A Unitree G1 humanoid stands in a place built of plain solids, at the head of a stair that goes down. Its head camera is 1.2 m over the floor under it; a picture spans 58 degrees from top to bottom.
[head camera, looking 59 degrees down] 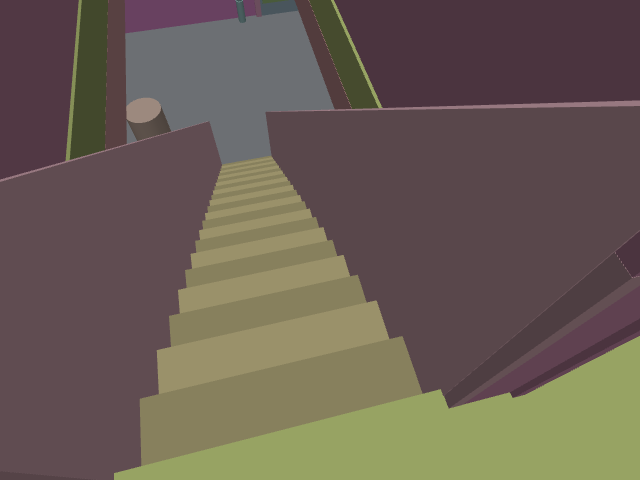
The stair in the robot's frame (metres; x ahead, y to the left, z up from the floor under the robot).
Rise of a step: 0.19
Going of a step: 0.22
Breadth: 0.93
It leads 14 degrees to the left of straight ahead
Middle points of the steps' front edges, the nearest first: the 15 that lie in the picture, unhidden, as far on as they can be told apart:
0.16 0.09 0.00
0.37 0.14 -0.19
0.58 0.19 -0.38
0.78 0.24 -0.57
0.99 0.29 -0.77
1.20 0.34 -0.96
1.41 0.39 -1.15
1.62 0.44 -1.34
1.83 0.49 -1.53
2.04 0.54 -1.73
2.25 0.59 -1.92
2.46 0.64 -2.11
2.67 0.69 -2.30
2.88 0.74 -2.49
3.08 0.79 -2.69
